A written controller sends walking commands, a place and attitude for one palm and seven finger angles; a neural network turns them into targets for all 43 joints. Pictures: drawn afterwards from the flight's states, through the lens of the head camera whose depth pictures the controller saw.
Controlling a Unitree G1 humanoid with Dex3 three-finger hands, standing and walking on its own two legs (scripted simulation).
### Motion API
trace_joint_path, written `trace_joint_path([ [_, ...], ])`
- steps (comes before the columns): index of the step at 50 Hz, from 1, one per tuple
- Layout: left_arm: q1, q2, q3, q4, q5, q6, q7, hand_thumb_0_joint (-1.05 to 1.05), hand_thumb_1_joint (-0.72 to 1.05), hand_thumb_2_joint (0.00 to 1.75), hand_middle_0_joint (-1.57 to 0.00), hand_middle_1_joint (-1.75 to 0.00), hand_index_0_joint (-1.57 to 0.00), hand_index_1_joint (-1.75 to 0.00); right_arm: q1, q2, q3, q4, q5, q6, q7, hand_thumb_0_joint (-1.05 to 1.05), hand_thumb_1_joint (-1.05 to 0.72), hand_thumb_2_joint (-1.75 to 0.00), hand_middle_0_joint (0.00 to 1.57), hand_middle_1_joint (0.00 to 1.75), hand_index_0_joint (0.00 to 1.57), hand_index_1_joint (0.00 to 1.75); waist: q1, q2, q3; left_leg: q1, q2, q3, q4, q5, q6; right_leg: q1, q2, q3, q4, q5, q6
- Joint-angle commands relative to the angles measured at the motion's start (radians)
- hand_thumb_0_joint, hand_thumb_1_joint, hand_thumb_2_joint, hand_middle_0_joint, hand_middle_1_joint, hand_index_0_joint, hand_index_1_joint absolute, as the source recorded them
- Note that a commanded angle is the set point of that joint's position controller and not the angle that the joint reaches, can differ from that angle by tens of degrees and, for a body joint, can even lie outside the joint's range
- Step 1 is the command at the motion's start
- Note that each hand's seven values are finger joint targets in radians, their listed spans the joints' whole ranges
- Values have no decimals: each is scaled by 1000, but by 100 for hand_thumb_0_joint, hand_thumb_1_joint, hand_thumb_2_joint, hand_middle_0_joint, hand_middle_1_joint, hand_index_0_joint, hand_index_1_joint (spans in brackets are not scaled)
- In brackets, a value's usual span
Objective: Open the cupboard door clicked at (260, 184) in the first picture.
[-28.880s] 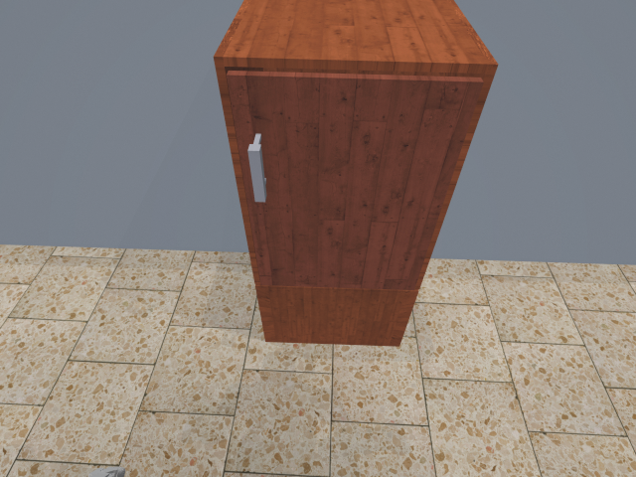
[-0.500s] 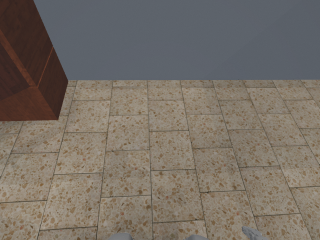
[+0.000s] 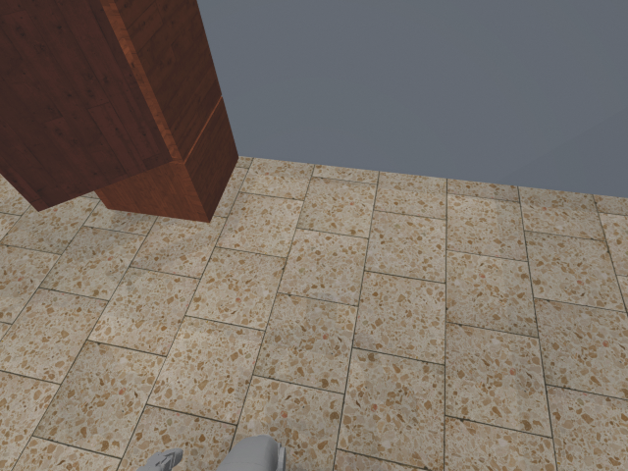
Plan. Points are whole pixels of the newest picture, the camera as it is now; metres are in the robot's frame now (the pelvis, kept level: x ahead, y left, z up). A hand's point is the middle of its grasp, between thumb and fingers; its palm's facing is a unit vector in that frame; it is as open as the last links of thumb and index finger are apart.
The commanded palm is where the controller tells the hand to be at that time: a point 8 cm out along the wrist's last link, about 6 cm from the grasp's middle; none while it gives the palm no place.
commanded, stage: turn to face it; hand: left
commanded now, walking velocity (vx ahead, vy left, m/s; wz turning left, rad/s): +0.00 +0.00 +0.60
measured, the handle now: out of the picture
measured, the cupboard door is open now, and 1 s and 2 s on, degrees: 41 41 41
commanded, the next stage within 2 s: take the last steps up to it in 0.70 s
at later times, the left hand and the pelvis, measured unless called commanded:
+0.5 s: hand out of the picture +0.04 +0.24 -0.16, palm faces +0.29 -0.92 -0.26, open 7.4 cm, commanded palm none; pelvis +0.01 +0.01 +0.00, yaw +15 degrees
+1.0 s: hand out of the picture -0.06 +0.20 -0.19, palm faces +0.50 -0.85 -0.19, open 7.3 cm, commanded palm none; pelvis +0.02 +0.02 -0.01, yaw +26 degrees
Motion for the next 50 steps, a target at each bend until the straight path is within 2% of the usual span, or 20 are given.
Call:
trace_joint_path([
  [1,73,221,66,-42,11,-26,12,0,90,90,-20,-30,-20,-30,-98,-26,9,-105,2,-31,6,0,-90,-90,20,30,20,30,69,-205,-114,-8,21,56,-190,-11,-7,163,-247,82,-124,632,-94],
  [6,99,252,81,-22,13,-20,3,0,90,90,-20,-30,-20,-30,-84,-34,14,-116,4,-46,3,0,-90,-90,20,30,20,30,65,-216,-142,134,-1,109,-443,41,23,149,-271,43,-20,659,-70],
  [8,72,254,84,-30,-2,-17,-4,0,90,90,-20,-30,-20,-30,27,-88,-1,-92,-4,-57,-1,0,-90,-90,20,30,20,30,-9,-125,-201,377,12,86,-643,269,55,13,-244,-25,179,566,-2],
  [9,73,197,76,-63,-9,-10,-13,0,90,90,-20,-30,-20,-30,97,-205,-29,-85,-15,-65,-7,0,-90,-90,20,30,20,30,-45,168,-259,572,256,-248,-671,568,176,-254,-114,-65,410,94,74],
  [10,3,150,51,-110,-5,-4,-10,0,90,90,-20,-30,-20,-30,175,-280,-45,-70,-10,-61,-17,0,-90,-90,20,30,20,30,-82,299,-266,578,441,-454,-711,865,312,-396,-31,24,582,-376,91],
  [11,-58,169,51,-121,2,11,2,0,90,90,-20,-30,-20,-30,195,-255,-37,-58,-8,-60,-26,0,-90,-90,20,30,20,30,-83,159,-258,520,438,-441,-707,735,326,-407,-40,116,643,-351,83],
  [16,12,149,59,-38,4,20,-19,0,90,90,-20,-30,-20,-30,-5,-165,-6,-105,-14,-74,-45,0,-90,-90,20,30,20,30,28,131,-142,313,236,-216,-753,515,219,-332,-21,140,595,-101,90],
  [22,-5,130,48,-48,-1,17,-16,0,90,90,-20,-30,-20,-30,15,-166,-10,-92,-18,-65,-39,0,-90,-90,20,30,20,30,17,136,-145,286,218,-253,-746,458,227,-206,41,106,327,-120,84],
  [26,80,134,49,-29,-5,-1,-11,0,90,90,-20,-30,-20,-30,-14,-155,-13,-98,-12,-58,-38,0,-90,-90,20,30,20,30,58,132,-161,213,179,-265,-660,484,191,-7,82,82,43,24,72],
  [27,122,153,55,-18,-4,-10,-6,0,90,90,-20,-30,-20,-30,-23,-131,-11,-104,-6,-58,-36,0,-90,-90,20,30,20,30,80,87,-170,156,142,-245,-599,413,155,99,50,104,-93,107,64],
  [28,145,222,69,-12,9,-21,2,0,90,90,-20,-30,-20,-30,-5,-77,-5,-113,4,-58,-31,0,-90,-90,20,30,20,30,86,-113,-178,5,39,-143,-436,193,89,218,-137,297,-201,148,11],
  [29,143,289,77,-17,18,-23,3,0,90,90,-20,-30,-20,-30,-22,-38,3,-137,5,-59,-25,0,-90,-90,20,30,20,30,95,-310,-143,-74,-75,-28,-195,-156,37,161,-362,499,-256,258,-112],
  [30,128,261,69,-22,10,-28,7,0,90,90,-20,-30,-20,-30,-34,-78,-5,-123,-3,-47,-28,0,-90,-90,20,30,20,30,94,-292,-139,-55,-25,-95,-25,-167,44,61,-373,491,-260,257,-160],
  [33,28,185,49,-33,6,-27,8,0,90,90,-20,-30,-20,-30,-17,-54,-1,-74,-4,-35,-18,0,-90,-90,20,30,20,30,38,-219,-85,-63,11,-65,112,-11,23,33,-233,265,-204,401,-123],
  [40,139,207,60,32,14,-32,9,0,90,90,-20,-30,-20,-30,-65,11,28,-44,6,-48,-18,0,-90,-90,20,30,20,30,86,-200,-114,68,-4,40,-283,-45,15,133,-228,171,-137,625,-127],
  [45,117,226,73,62,4,-31,-8,0,90,90,-20,-30,-20,-30,35,-16,33,-10,-4,-75,-18,0,-90,-90,20,30,20,30,44,-188,-130,310,-20,93,-622,114,43,27,-221,147,-98,242,-65],
  [46,97,201,72,56,0,-27,-14,0,90,90,-20,-30,-20,-30,82,-59,23,0,-6,-84,-18,0,-90,-90,20,30,20,30,15,-69,-134,438,37,7,-715,137,77,-109,-176,102,15,81,-24],
  [47,91,137,63,27,-6,-21,-25,0,90,90,-20,-30,-20,-30,159,-157,-1,9,-22,-88,-26,0,-90,-90,20,30,20,30,-22,221,-151,573,258,-296,-761,148,188,-330,-34,-18,240,-148,39],
  [48,0,110,45,-13,7,-17,-23,0,90,90,-20,-30,-20,-30,245,-194,-7,28,-24,-81,-34,0,-90,-90,20,30,20,30,-69,295,-128,551,385,-462,-862,109,294,-450,20,9,446,-333,41],
  [50,-87,118,47,-4,10,-19,-29,0,90,90,-20,-30,-20,-30,227,-135,11,29,-17,-93,-54,0,-90,-90,20,30,20,30,-44,200,-51,448,330,-431,-897,55,300,-521,-13,133,624,-193,21],
])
